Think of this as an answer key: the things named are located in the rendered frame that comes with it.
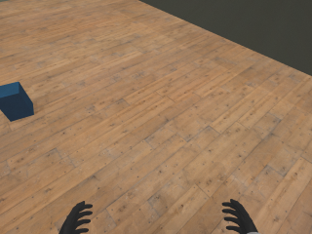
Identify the robot right hand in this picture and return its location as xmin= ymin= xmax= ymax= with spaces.
xmin=221 ymin=199 xmax=258 ymax=234

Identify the carton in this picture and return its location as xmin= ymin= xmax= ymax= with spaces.
xmin=0 ymin=81 xmax=34 ymax=122

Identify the robot left hand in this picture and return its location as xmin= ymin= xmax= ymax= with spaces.
xmin=59 ymin=201 xmax=93 ymax=234

